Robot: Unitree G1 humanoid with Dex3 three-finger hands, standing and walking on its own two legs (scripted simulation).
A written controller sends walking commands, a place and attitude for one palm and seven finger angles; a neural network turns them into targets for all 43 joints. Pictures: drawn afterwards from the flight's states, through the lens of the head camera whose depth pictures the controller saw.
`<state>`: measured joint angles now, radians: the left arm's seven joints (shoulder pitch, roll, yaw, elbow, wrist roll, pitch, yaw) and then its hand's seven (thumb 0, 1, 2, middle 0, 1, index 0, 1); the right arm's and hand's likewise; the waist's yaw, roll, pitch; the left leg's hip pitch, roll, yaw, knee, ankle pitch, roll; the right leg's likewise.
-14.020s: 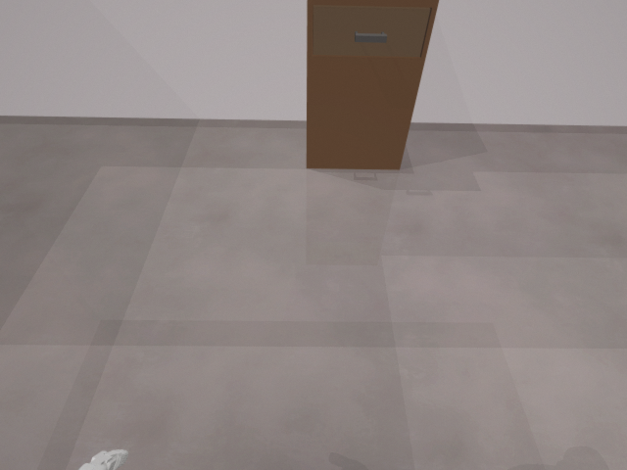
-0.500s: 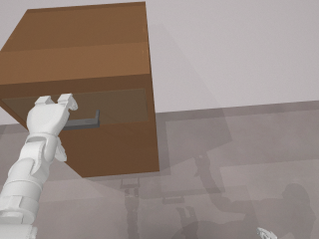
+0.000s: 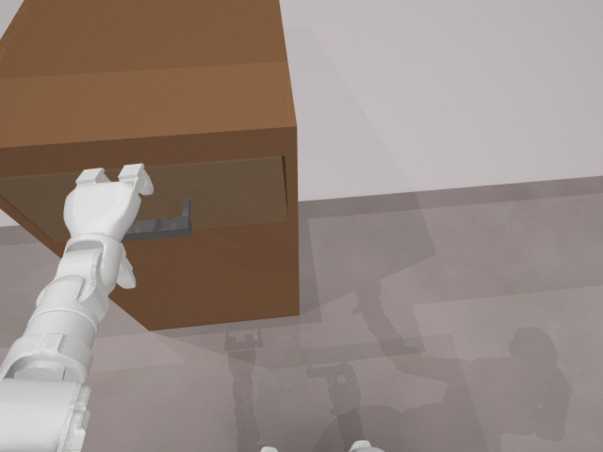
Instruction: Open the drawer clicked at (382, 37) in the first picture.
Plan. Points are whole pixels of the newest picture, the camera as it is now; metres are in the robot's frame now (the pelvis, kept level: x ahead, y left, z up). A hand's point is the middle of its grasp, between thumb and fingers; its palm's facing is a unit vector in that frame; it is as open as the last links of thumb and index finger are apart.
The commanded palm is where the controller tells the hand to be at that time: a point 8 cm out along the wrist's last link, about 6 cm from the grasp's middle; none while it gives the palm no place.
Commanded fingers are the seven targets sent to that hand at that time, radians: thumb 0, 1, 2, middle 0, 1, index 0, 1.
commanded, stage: move the hooked fingers above the handle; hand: left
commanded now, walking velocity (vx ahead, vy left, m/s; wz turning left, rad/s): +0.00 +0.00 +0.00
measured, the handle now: (154, 218) +0.48 +0.27 -0.06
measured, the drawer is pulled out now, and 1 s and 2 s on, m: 0.00 0.00 0.00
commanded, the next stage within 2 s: lower the fingers behind the handle in 0.92 s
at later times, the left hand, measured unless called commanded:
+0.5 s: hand (127, 232) +0.41 +0.27 +0.00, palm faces -0.07 -0.01 -1.00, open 13.8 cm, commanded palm +0.40 +0.27 +0.06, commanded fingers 0.00 -0.50 0.30 -0.30 -1.20 -0.30 -1.20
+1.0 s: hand (128, 227) +0.42 +0.28 +0.00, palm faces -0.07 -0.03 -1.00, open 13.8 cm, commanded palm +0.41 +0.28 +0.06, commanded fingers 0.00 -0.50 0.30 -0.30 -1.20 -0.30 -1.20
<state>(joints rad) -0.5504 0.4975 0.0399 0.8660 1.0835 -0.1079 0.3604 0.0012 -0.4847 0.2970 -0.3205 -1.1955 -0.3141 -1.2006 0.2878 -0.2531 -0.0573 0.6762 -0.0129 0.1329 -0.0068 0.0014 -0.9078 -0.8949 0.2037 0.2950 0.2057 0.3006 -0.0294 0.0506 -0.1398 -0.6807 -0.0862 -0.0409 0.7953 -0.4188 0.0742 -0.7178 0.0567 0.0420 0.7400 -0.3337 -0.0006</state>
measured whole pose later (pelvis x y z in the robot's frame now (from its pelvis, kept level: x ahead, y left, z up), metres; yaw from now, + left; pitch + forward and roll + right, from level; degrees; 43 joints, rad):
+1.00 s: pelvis -0.01 -0.02 -0.01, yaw +0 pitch +21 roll -2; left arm -0.63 0.59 0.10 0.98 1.09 -0.19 0.34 0.00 -0.49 0.30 -0.32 -1.20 -0.32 -1.20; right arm 0.29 -0.27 -0.04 0.68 -0.02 0.14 -0.04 0.00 -0.91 -0.89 0.20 0.29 0.21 0.30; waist -0.07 0.03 -0.15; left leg -0.79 -0.06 -0.05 0.86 -0.44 0.05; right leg -0.82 0.08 0.03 0.80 -0.34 -0.03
